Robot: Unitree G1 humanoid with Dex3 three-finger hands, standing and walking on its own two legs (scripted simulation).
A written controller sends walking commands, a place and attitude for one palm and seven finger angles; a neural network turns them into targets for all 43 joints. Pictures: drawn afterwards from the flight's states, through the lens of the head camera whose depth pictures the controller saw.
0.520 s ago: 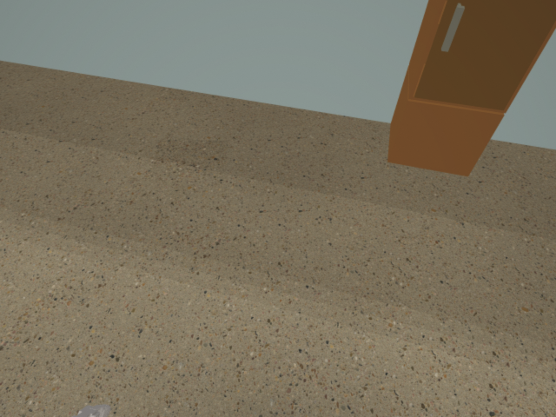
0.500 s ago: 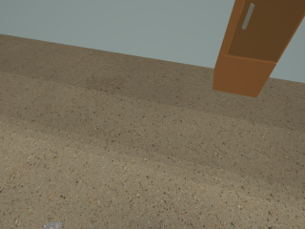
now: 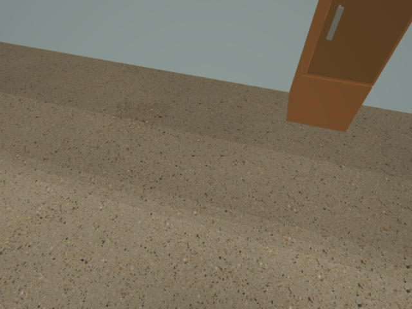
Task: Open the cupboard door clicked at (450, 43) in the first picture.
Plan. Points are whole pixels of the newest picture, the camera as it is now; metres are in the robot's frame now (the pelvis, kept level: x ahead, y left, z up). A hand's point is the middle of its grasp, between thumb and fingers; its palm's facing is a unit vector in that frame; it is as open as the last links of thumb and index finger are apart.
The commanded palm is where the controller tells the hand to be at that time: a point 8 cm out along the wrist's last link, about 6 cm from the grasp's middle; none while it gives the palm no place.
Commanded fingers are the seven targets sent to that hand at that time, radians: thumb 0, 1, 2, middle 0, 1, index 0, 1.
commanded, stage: stand and wait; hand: left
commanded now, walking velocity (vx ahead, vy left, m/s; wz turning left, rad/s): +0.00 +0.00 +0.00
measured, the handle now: (334, 22) +1.52 -0.60 -0.03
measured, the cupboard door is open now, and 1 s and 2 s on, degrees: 0 0 0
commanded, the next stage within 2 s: look at it before walking up in 0.30 s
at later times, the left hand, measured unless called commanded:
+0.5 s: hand out of the picture +0.07 +0.24 -0.15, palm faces -0.03 -0.94 -0.34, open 7.4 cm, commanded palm none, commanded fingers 0.00 0.90 0.90 -0.20 -0.30 -0.20 -0.30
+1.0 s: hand out of the picture +0.07 +0.24 -0.15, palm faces -0.03 -0.94 -0.34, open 7.4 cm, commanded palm none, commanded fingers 0.00 0.90 0.90 -0.20 -0.30 -0.20 -0.30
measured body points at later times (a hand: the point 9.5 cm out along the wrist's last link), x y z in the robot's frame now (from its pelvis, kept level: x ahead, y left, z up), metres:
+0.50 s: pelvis -0.01 -0.01 +0.00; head +0.00 -0.01 +0.45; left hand +0.08 +0.29 -0.13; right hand +0.08 -0.30 -0.13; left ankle +0.00 +0.11 -0.74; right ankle +0.00 -0.13 -0.74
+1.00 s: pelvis +0.00 -0.01 +0.00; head +0.01 -0.01 +0.45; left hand +0.08 +0.29 -0.13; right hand +0.08 -0.31 -0.13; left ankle +0.00 +0.11 -0.74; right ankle +0.00 -0.13 -0.74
